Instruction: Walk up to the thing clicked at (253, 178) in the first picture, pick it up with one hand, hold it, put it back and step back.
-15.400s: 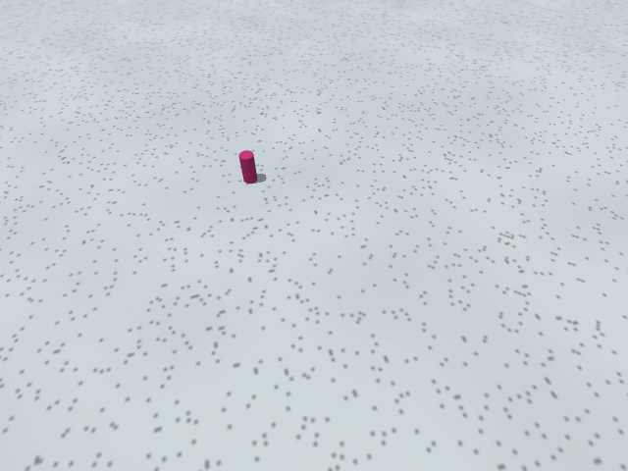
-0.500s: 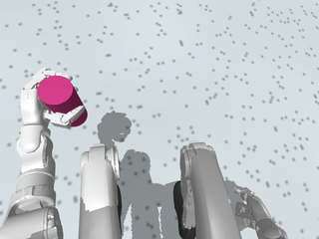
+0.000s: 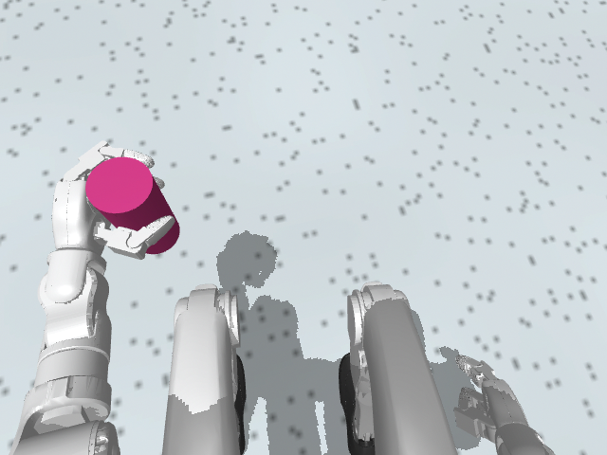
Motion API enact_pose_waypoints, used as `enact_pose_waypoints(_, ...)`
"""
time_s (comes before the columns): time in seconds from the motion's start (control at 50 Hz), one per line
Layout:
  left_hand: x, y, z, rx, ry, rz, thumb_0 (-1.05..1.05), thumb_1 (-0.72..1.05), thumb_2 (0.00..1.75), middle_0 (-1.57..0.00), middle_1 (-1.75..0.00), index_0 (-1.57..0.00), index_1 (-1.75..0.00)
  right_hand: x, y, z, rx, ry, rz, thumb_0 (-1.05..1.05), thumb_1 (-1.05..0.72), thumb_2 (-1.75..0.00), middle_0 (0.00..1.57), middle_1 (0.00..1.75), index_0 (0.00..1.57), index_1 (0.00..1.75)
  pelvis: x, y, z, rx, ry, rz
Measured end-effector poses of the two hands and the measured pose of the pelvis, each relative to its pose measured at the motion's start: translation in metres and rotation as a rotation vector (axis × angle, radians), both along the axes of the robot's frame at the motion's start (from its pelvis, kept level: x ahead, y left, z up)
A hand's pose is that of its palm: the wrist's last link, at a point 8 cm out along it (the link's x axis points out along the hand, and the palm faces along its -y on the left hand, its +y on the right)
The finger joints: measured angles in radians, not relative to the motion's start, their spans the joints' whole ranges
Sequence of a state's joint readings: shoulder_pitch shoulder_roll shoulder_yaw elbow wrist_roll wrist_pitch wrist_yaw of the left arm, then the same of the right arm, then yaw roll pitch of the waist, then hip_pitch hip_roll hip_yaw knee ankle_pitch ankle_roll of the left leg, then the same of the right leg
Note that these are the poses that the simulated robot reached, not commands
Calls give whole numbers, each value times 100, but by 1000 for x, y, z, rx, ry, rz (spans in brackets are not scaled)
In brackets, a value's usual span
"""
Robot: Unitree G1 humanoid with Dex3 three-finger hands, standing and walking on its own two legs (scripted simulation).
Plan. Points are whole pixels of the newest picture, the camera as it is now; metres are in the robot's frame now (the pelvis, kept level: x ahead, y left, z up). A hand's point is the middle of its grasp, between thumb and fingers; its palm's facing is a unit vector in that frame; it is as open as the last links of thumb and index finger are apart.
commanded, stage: lift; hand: left
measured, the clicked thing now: (140, 211) +0.41 +0.22 -0.04
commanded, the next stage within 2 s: hold in 1.74 s
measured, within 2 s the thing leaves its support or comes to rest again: neither
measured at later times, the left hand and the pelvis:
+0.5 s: hand (40, 163) +0.37 +0.22 +0.16, palm faces +0.09 -0.99 -0.07, open 9.5 cm; pelvis +0.03 +0.01 +0.14, yaw +2 degrees
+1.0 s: hand out of the picture +0.38 +0.22 +0.27, palm faces +0.09 -0.99 -0.05, open 9.5 cm; pelvis +0.05 +0.01 +0.25, yaw +4 degrees
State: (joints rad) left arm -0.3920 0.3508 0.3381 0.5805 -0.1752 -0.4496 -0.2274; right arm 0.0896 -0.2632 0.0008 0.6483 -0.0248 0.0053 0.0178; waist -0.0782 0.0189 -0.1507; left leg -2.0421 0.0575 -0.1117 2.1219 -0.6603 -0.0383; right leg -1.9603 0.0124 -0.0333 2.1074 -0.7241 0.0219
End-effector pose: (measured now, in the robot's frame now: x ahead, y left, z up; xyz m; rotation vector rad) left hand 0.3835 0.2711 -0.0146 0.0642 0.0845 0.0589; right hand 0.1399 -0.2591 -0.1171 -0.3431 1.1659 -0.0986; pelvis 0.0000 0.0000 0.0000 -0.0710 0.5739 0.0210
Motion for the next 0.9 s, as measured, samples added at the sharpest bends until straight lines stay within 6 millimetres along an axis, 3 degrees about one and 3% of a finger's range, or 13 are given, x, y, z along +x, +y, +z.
enact_pose_waypoints(0.22,-13,-2,69,-4,-9,-3,-1,-32,109,-73,-101,-75,-103,28,9,56,10,-89,-5,1,-91,-90,21,30,20,30,7,3,51,-3,-11,11)
enact_pose_waypoints(0.52,-36,-2,186,-2,16,41,-1,-32,109,-73,-101,-75,-102,65,28,162,42,-231,-11,1,-90,-90,21,30,20,30,28,5,145,3,-103,41)
enact_pose_waypoints(0.72,-31,2,240,-13,31,49,-1,-32,109,-73,-101,-75,-102,68,29,223,32,-261,-15,1,-90,-90,21,30,20,30,43,7,198,11,-179,58)
enact_pose_waypoints(0.9,-33,-1,273,-23,37,29,-1,-32,109,-73,-101,-75,-102,59,29,257,31,-242,-21,1,-90,-90,20,30,20,30,51,10,233,21,-241,63)
